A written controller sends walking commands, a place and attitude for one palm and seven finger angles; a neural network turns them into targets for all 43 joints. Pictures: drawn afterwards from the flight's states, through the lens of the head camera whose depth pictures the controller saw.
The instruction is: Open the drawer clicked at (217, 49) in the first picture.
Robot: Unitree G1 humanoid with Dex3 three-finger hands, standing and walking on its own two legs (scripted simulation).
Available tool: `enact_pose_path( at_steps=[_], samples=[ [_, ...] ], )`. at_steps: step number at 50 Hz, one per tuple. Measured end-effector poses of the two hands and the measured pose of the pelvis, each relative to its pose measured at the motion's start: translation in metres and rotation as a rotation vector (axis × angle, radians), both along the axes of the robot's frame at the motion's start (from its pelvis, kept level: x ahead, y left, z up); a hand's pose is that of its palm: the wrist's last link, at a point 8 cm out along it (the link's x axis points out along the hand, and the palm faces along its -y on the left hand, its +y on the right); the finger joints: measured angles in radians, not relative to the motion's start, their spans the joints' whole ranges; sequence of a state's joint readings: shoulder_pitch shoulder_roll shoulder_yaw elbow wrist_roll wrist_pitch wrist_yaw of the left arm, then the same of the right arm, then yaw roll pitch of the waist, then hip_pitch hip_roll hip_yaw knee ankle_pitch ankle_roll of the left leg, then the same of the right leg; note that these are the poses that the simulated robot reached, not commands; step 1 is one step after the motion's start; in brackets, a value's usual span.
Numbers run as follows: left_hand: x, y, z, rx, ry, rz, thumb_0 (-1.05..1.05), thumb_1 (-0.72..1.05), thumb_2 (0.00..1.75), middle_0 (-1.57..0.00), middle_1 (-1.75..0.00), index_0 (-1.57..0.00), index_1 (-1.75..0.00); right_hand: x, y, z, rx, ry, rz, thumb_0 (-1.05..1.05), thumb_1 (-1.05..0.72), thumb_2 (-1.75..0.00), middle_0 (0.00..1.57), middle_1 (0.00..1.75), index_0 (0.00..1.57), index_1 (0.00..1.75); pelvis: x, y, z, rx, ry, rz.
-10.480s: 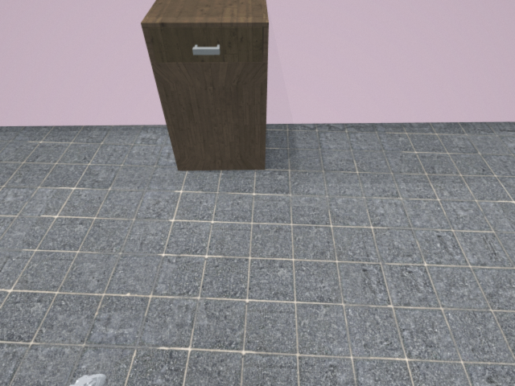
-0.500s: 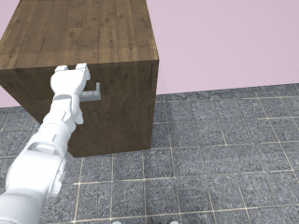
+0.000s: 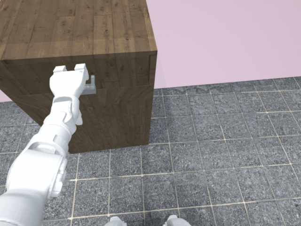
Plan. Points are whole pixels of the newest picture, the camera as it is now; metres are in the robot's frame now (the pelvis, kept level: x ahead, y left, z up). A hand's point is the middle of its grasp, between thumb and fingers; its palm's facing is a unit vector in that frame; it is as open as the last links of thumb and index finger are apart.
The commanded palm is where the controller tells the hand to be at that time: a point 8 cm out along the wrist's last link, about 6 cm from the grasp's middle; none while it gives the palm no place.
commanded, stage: lower the fingers behind the handle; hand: left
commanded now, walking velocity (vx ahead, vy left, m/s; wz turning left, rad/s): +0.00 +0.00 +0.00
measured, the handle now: (77, 84) +0.55 +0.18 -0.01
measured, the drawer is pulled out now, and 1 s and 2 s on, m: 0.00 0.00 0.00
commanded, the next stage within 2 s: close the thumb around the handle in 1.06 s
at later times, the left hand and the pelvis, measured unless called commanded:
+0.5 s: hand (78, 102) +0.49 +0.18 -0.02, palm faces -0.06 -0.01 -1.00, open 13.9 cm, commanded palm +0.48 +0.16 +0.03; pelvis -0.01 +0.00 -0.02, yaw +0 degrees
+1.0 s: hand (80, 101) +0.50 +0.18 -0.03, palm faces -0.07 -0.03 -1.00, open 13.8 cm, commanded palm +0.48 +0.17 +0.02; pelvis -0.02 +0.00 -0.03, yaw -1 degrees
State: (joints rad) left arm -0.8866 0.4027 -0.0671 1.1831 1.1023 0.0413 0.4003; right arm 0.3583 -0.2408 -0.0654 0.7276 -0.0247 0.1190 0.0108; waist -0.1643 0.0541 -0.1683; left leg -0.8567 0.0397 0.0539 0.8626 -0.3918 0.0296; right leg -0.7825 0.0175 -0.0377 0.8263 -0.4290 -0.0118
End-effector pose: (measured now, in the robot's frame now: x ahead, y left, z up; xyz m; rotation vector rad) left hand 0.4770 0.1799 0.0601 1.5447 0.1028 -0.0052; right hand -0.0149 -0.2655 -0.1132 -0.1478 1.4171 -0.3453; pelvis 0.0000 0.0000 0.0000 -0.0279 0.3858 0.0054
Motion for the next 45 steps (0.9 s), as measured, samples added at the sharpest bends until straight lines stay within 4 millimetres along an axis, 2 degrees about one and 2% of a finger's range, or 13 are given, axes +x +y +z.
enact_pose_path(
  at_steps=[12,28,32,45],
  samples=[
    [-0.004,-0.005,-0.01,-0.002,-0.027,-0.023,0.0,-0.49,0.3,-0.32,-1.2,-0.31,-1.2,-0.013,0.006,-0.008,0.011,0.021,-0.007,0.01,-0.91,-0.9,0.2,0.3,0.2,0.3,-0.003,0.0,-0.008,-0.002,0.021,-0.005],
    [-0.007,-0.003,-0.029,0.019,-0.014,-0.014,0.0,-0.49,0.3,-0.32,-1.2,-0.31,-1.21,-0.012,0.003,-0.019,-0.007,0.014,0.02,0.01,-0.91,-0.9,0.2,0.3,0.2,0.3,-0.012,0.001,-0.02,-0.009,0.05,0.007],
    [-0.007,-0.004,-0.037,0.016,-0.007,-0.006,0.0,-0.49,0.3,-0.32,-1.2,-0.31,-1.21,-0.014,0.003,-0.022,-0.01,0.017,0.024,0.01,-0.91,-0.9,0.2,0.3,0.2,0.3,-0.015,0.001,-0.024,-0.011,0.06,0.008],
    [0.003,-0.004,-0.04,0.005,-0.007,0.003,0.0,-0.49,0.3,-0.31,-1.2,-0.32,-1.2,-0.025,0.008,-0.025,-0.012,0.031,0.003,0.01,-0.91,-0.9,0.2,0.3,0.2,0.3,-0.018,0.002,-0.029,-0.015,0.079,-0.001]
  ],
)
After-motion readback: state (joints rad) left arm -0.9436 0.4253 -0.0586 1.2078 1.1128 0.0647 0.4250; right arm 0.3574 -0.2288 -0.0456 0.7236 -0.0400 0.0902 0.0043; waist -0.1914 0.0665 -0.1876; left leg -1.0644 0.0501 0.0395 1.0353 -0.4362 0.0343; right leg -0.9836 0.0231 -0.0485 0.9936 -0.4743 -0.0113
